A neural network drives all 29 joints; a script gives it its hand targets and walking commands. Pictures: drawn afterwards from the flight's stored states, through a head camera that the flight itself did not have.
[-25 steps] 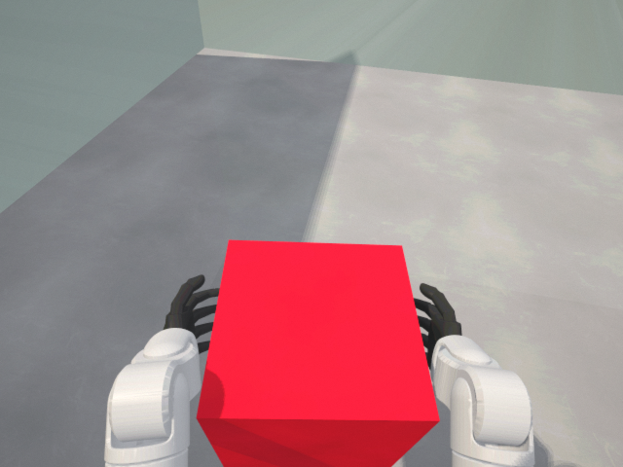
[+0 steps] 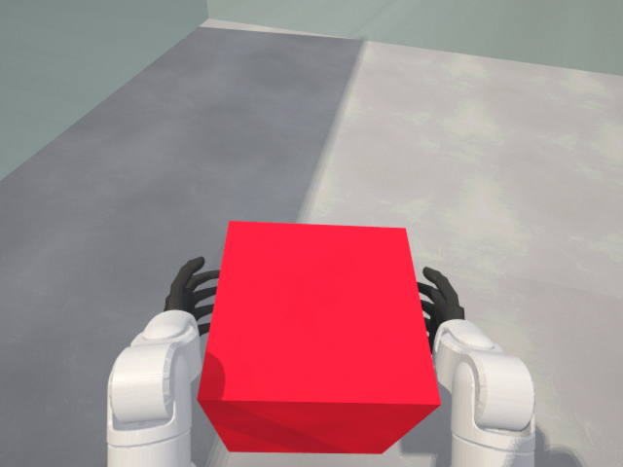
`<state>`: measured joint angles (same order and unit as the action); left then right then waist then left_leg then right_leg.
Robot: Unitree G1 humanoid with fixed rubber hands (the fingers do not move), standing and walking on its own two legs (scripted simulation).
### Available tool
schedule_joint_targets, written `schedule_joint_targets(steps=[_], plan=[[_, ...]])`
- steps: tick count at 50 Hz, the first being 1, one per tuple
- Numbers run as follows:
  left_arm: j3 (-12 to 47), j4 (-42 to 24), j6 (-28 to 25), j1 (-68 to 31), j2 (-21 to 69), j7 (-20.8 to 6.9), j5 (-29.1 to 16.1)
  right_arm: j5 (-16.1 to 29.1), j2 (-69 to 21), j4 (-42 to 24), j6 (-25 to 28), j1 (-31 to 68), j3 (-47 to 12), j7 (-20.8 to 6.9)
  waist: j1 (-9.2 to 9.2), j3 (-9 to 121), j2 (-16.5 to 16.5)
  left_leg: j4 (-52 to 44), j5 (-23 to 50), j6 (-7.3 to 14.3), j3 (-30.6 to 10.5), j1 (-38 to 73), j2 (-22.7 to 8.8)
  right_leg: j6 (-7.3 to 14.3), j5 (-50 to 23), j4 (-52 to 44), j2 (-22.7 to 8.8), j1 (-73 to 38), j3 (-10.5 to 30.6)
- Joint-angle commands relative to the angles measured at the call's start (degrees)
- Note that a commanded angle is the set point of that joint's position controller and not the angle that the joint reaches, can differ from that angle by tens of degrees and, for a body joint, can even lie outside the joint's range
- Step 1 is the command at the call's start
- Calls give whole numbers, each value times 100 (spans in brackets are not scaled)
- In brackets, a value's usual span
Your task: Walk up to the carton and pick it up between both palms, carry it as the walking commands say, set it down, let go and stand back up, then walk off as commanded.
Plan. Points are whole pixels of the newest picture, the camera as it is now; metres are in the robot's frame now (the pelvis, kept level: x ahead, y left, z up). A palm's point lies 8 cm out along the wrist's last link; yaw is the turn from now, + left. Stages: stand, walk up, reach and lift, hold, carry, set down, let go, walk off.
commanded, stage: carry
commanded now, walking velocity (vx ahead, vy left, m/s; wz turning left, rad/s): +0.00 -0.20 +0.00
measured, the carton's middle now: (311, 347) +0.28 +0.00 +0.03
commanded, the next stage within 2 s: none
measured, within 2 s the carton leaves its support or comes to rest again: neither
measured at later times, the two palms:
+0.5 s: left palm (244, 340) +0.25 +0.08 +0.10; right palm (515, 365) +0.23 -0.22 +0.09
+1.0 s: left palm (298, 377) +0.20 +0.02 +0.12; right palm (599, 376) +0.20 -0.28 +0.12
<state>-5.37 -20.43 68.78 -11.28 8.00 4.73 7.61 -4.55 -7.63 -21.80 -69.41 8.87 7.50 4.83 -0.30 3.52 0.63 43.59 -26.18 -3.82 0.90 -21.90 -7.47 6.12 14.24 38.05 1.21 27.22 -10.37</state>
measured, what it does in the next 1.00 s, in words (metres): steps to the right: right foot, then left foot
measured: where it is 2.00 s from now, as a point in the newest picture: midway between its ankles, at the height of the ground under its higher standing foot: outside the picture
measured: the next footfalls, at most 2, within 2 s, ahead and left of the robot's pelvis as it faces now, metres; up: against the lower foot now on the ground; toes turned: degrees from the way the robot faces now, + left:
right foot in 0.42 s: +0.02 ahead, -0.19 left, +0.00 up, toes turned -7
left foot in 0.70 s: -0.02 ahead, +0.00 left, +0.00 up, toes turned +8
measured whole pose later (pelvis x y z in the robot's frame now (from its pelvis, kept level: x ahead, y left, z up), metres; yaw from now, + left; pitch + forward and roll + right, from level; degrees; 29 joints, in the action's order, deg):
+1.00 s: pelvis -0.07 -0.14 +0.02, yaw -2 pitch +4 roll -3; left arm -6.5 -24.6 68.3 -11.2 8.0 5.9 6.2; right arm -5.4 -7.9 -23.5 -68.3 10.3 6.3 4.0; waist -2.9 2.6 0.2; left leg 32.2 -14.5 -2.0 7.2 -21.2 -9.2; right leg -2.5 23.1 41.3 -3.1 25.5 -2.9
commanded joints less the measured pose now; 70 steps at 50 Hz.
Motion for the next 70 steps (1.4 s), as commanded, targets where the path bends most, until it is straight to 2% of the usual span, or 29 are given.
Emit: schedule_joint_targets(steps=[1,3,5,6,9,13,16,20,22,23,28,32,33,34,35,36,38,49,51,52,53,54,60,65,66,67,68,69,70], plan=[[3777,12,27,-1948,5337,-1409,-2254,2317,-5121,-488,-46,2842,-4277,-1509,-91,1602,840,440,-278,278,585,-14,391,123,-383,-2014,-1498,-1099,1650],[3812,-42,12,-2016,5318,-1360,-2208,2324,-5096,-439,-48,2739,-4224,-1563,37,1624,418,-1285,691,398,511,967,234,-251,102,-1669,-1143,-492,1040],[3866,-205,17,-2352,5261,-1345,-2198,2325,-5064,-462,-27,2841,-4158,-1570,159,1440,-2104,-2877,1163,1275,-2663,1484,-2142,-763,1355,582,-191,985,370],[3908,-286,27,-2491,5310,-1359,-2240,2299,-5148,-395,-17,2778,-4128,-1571,145,1094,-1872,-2840,1744,1760,-2784,1014,-2570,-712,1629,1689,-363,1266,983],[4170,-457,4,-2816,5499,-1357,-2539,2249,-5227,-470,43,2843,-4084,-1532,58,894,-826,-2446,2394,1145,-1052,1034,-1607,-755,961,1928,-490,1183,1199],[4181,-421,25,-2347,5328,-1328,-2547,2154,-5053,-662,57,2615,-4049,-1450,46,1495,-1314,-1728,5040,892,-240,1742,-1248,-924,945,949,-250,660,651],[4109,-320,67,-2138,5168,-1334,-2536,1949,-4966,-376,-15,2142,-3942,-1402,105,1722,-1596,-1548,5037,761,-114,1715,-1199,-934,803,87,-101,0,342],[4036,-165,106,-2013,5102,-1409,-2485,1856,-4948,-309,-28,2124,-4038,-1377,22,1829,-947,-755,3162,154,205,773,-702,-745,-923,-1992,-670,-1760,728],[4021,-361,56,-2287,5068,-1433,-2530,2001,-5011,-538,-5,2467,-4182,-1390,43,1787,1184,697,-681,-176,587,-1181,87,-121,-4825,-1333,-2099,-2973,2182],[3898,-289,-8,-2153,5250,-1440,-2420,2219,-5056,-862,0,2830,-4421,-1420,-22,1976,1528,841,-1331,-64,526,-990,205,283,-4859,-1101,-2007,-2694,1808],[3738,-557,-128,-2061,5387,-1307,-2275,2702,-5154,-1486,20,3383,-4755,-1470,-70,2059,1502,1135,-414,76,517,-949,283,378,-3483,-1055,-1506,-2544,1106],[3677,-221,-99,-1450,5191,-1178,-1929,2612,-4921,-1013,-72,2799,-4601,-1536,-25,2165,898,-1208,884,182,576,308,325,156,-2771,-614,-1296,-1921,974],[3787,-212,-83,-1542,5189,-1158,-1922,2544,-4910,-861,-67,2714,-4501,-1578,82,2196,127,-2123,1782,317,110,1163,-183,-80,-2030,-195,-1145,-1148,817],[3865,-186,-61,-1652,5173,-1154,-1918,2469,-4864,-625,-68,2554,-4389,-1623,136,2002,-1633,-2759,3416,829,-1725,1842,-1608,-500,206,609,-548,248,596],[3888,-144,-59,-1732,5144,-1171,-1892,2378,-4950,-334,-72,2317,-4273,-1666,55,1787,-2236,-2546,4801,1406,-2608,2046,-2511,-631,1806,1520,-243,1005,962],[3976,-190,-41,-1904,5229,-1202,-2012,2348,-5009,-238,-28,2245,-4196,-1684,114,1510,-1661,-2209,5003,1680,-2073,1867,-2422,-569,1823,2319,-343,1149,1434],[4308,-591,-90,-2678,5400,-1235,-2354,2272,-5165,-233,72,2501,-4075,-1679,103,1254,-1107,-2236,4114,1294,-1151,1613,-1725,-704,1214,2102,-522,1131,1281],[4111,-122,145,-1794,5040,-1392,-2482,1727,-4797,-309,-19,1918,-3920,-1361,58,1697,-1406,-1451,3715,667,76,1432,-1095,-847,378,-903,-172,-653,185],[4063,-161,147,-2019,5058,-1442,-2514,1760,-4849,-355,-34,2125,-4040,-1355,9,1719,-787,-988,2646,258,243,757,-735,-749,-563,-1988,-564,-1652,566],[4043,-162,139,-2184,5061,-1463,-2523,1797,-4907,-404,-38,2253,-4127,-1356,50,1622,364,-345,1267,63,451,-143,-319,-543,-1694,-2071,-1412,-2123,1609],[4016,-283,109,-2391,5063,-1468,-2550,1933,-4914,-555,-36,2618,-4242,-1367,34,1398,1446,605,-688,-121,691,-1173,164,-138,-3141,-1817,-2047,-2389,2276],[3956,-214,72,-2359,5243,-1491,-2493,2125,-4994,-781,-33,3003,-4436,-1401,-16,1545,1558,1389,-1298,-28,562,-924,258,295,-3040,-1634,-2036,-1930,1932],[3582,-216,-49,-1936,5356,-1321,-2150,2676,-5071,-1249,-72,3456,-4767,-1480,-80,1684,1374,1494,-406,118,455,-986,255,455,-1972,-1431,-1494,-2084,1161],[3653,118,2,-1427,5204,-1181,-1822,2542,-4855,-593,-155,2709,-4474,-1599,-20,1924,552,-1507,784,214,525,488,318,262,-2398,-916,-1414,-1691,1159],[3781,43,-7,-1636,5210,-1164,-1866,2470,-4890,-435,-144,2642,-4365,-1634,97,2045,-182,-2407,1548,362,-57,1396,-264,-18,-1898,-415,-1229,-991,962],[3861,21,2,-1752,5221,-1175,-1887,2417,-4882,-362,-103,2639,-4298,-1660,119,1911,-1811,-2818,3268,929,-1936,2072,-1718,-480,114,371,-613,376,684],[3919,-56,-12,-1950,5242,-1196,-1918,2372,-4990,-260,-91,2516,-4232,-1697,34,1607,-2266,-2565,4607,1420,-2628,2113,-2525,-654,1700,1312,-271,1133,934],[4135,-381,-26,-2359,5310,-1239,-2196,2324,-5129,-17,-21,2286,-4082,-1712,150,1327,-1804,-2227,4805,1733,-2062,1881,-2397,-579,1737,2191,-355,1292,1361],[4312,-646,-47,-2857,5407,-1266,-2415,2342,-5253,-147,51,2560,-4051,-1691,147,1227,-1423,-2260,4374,1532,-1509,1613,-2040,-646,1383,2294,-458,1161,1361]])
